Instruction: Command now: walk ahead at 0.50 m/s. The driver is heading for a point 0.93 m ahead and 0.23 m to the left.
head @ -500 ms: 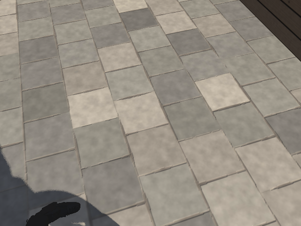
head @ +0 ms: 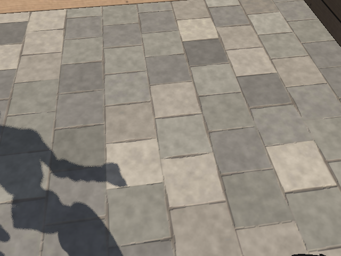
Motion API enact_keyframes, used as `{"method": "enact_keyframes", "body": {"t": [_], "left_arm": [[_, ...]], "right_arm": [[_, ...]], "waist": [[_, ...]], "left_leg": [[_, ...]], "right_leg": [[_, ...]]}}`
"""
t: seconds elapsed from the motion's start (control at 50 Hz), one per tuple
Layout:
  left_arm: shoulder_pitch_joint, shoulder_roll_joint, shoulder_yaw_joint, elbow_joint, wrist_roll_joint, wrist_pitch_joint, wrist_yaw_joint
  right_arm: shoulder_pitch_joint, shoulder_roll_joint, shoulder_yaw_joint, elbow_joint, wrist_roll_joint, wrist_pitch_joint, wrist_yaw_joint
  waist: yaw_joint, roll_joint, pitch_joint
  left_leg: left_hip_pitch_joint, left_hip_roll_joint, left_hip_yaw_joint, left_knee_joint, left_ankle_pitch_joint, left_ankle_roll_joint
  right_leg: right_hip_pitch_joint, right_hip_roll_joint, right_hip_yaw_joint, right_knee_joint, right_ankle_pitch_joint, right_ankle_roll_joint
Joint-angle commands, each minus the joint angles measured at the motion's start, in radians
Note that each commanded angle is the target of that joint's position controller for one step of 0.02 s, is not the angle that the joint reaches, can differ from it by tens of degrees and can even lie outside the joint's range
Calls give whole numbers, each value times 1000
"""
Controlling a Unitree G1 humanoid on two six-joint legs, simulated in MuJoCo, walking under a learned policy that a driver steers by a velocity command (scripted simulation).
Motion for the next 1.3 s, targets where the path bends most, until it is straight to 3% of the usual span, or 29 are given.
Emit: {"method": "enact_keyframes", "body": {"t": [0.02, 0.06, 0.08, 0.1, 0.12, 0.14, 0.18, 0.28, 0.4, 0.5, 0.56, 0.6, 0.62, 0.64, 0.66, 0.68, 0.7, 0.76, 0.94, 1.04, 1.1, 1.14, 1.16, 1.18, 1.2, 1.22, 1.24, 1.26, 1.3], "left_arm": [[8, 183, 41, -27, -2, 12, 8], [-16, 153, 26, -46, 9, 21, 8], [80, 60, -4, -70, 22, 7, -1], [106, 19, -19, -51, 8, -19, -8], [14, 132, 9, -70, -20, -41, -13], [-73, 153, 14, -97, -36, -53, -13], [-115, 138, 25, -98, -13, -42, 1], [-141, 79, 22, -116, 5, 1, 7], [-357, 53, 11, -180, 5, -13, -9], [-476, 64, 5, -229, -5, -23, -36], [-418, 106, 19, -227, -6, -31, -47], [-153, 182, 61, -148, 1, -32, -38], [29, 262, 81, -117, 14, -29, -26], [50, 290, 83, -101, 13, -25, -32], [19, 188, 57, -113, 4, -28, -30], [-64, 150, 44, -128, 6, -33, -25], [-139, 126, 35, -140, 12, -38, -25], [-209, 70, 23, -130, 32, -48, -27], [-155, 138, 41, -100, 29, -41, 15], [-60, 164, 53, -72, 10, -6, 21], [-93, 203, 65, -90, 0, 17, 29], [-131, 224, 70, -107, -5, 32, 35], [-137, 216, 64, -121, 0, 28, 36], [-67, 65, 23, -168, 37, 4, 20], [-109, 85, 15, -202, 3, -46, 3], [-216, 138, 29, -230, -34, -77, -10], [-238, 137, 26, -235, -35, -91, -11], [-236, 138, 32, -220, -10, -92, -3], [-207, 157, 49, -215, 12, -64, 0]], "right_arm": [[-34, -122, -30, -74, 4, -22, 12], [270, -207, -74, 13, -1, -21, 1], [423, -310, -98, 41, -24, -16, -7], [450, -268, -86, 56, -11, -9, -4], [380, -200, -62, 47, -3, -11, -4], [294, -163, -52, 23, -8, -13, -8], [184, -104, -33, 8, -25, -22, -3], [225, -141, -41, 42, -24, -30, -10], [322, -159, -42, 79, -10, -17, -36], [404, -168, -50, 126, -2, 7, -41], [380, -188, -60, 125, 0, 23, -46], [359, -159, -47, 112, -4, 33, -46], [380, -119, -28, 85, -26, 31, -46], [505, 10, 5, 91, -11, 8, -35], [419, -121, -24, 97, 18, -11, -33], [329, -163, -39, 68, 38, -21, -33], [292, -153, -41, 64, 35, -20, -41], [325, -91, -49, 76, 22, 16, -45], [120, -50, -44, -20, 2, 34, -17], [-20, -37, -31, -105, 4, 35, 15], [19, -78, -49, -134, 7, 41, 31], [222, -152, -90, -99, 13, 44, 28], [386, -225, -127, -59, 13, 50, 9], [406, -328, -146, -48, 16, 53, -8], [419, -302, -128, -82, 0, 37, -3], [398, -230, -108, -80, -9, 25, -3], [340, -185, -97, -88, -3, 14, -3], [262, -154, -88, -105, -1, 9, -2], [202, -124, -73, -133, -11, 7, -9]], "waist": [[-67, -115, 23], [-207, -102, -174], [-194, 87, -348], [-188, 231, -443], [-195, 150, -306], [-174, 98, -185], [-106, 24, -60], [-66, 17, 0], [-127, 17, 42], [-153, 17, 73], [-98, 45, 27], [29, 33, -137], [74, -105, -295], [0, -354, -405], [41, -215, -324], [27, -179, -185], [-9, -104, -119], [-78, -131, -41], [-52, -74, 51], [-8, -60, 90], [-66, -112, 30], [-190, -127, -85], [-267, -65, -170], [-168, 196, -227], [-179, 157, -377], [-208, 84, -272], [-173, 20, -176], [-124, -43, -112], [-68, -31, -81]], "left_leg": [[57, -34, 22, -32, -107, 40], [499, -40, 22, -19, -84, 104], [920, 222, -364, -13, -142, 240], [1050, 336, -736, -193, -294, 333], [950, 295, -647, -227, -373, 277], [800, 259, -495, -246, -333, 237], [538, 181, -307, -316, -178, 197], [419, 148, -168, -413, -41, 217], [453, 93, -48, -434, -26, 167], [634, 164, -60, -369, 12, 160], [703, 189, -61, -263, 232, 133], [594, 107, -10, 49, 410, 89], [361, 28, 31, 383, 63, 54], [-9, -147, -28, 681, -618, 6], [-108, -91, -147, 782, -628, 21], [-154, -43, -127, 780, -528, 36], [-107, 9, -107, 736, -433, 32], [20, 67, -111, 638, -316, 23], [-75, 50, -39, 260, 30, -4], [-140, 23, 35, 128, -41, 29], [-8, -53, 112, 115, -184, 77], [275, -130, 140, 69, -207, 133], [566, -106, 35, 5, -176, 178], [889, 144, -459, -42, -247, 326], [1017, 270, -863, -217, -358, 440], [971, 240, -731, -245, -305, 376], [834, 194, -579, -236, -228, 332], [679, 151, -476, -243, -128, 299], [512, 108, -388, -282, 0, 281]], "right_leg": [[28, -320, 116, 87, 631, -131], [-109, -232, 47, 447, 764, -82], [-482, -108, 0, 839, 389, -17], [-710, 13, 97, 1071, -244, 9], [-818, -55, 172, 1159, -235, -16], [-840, -110, 143, 1143, -148, -32], [-744, -190, 121, 1003, -7, -28], [-732, -220, 105, 818, 132, 13], [-714, -171, 51, 451, 429, 29], [-757, -148, 58, 332, 368, 0], [-645, -112, 34, 301, 252, -39], [-245, -82, 14, 295, 269, -92], [72, -296, 262, 319, 274, -157], [342, -487, 717, 178, 73, -302], [272, -452, 695, 124, -35, -253], [134, -425, 532, 101, 8, -203], [-8, -390, 420, 65, 91, -177], [-215, -320, 215, -28, 207, -146], [-198, -286, -83, -96, 392, -124], [0, -344, -142, -19, 529, -116], [56, -358, -181, 140, 942, -87], [-2, -331, -203, 436, 1091, -53], [-192, -287, -207, 706, 873, -9], [-634, -104, -169, 1065, -33, 52], [-813, 0, 86, 1248, -299, 53], [-917, -65, 148, 1241, -217, 22], [-904, -114, 143, 1154, -127, 1], [-835, -150, 138, 1057, -74, 4], [-708, -180, 141, 956, -23, 24]]}}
